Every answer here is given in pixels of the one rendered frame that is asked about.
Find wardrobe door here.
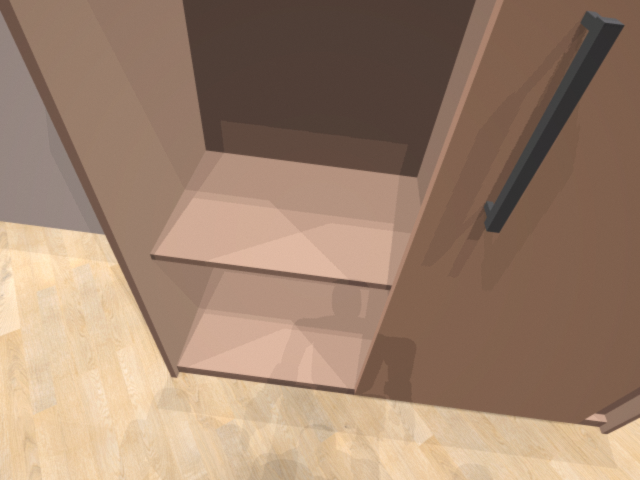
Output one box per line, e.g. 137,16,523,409
596,387,640,415
355,0,640,424

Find handle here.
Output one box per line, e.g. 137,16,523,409
484,11,625,233

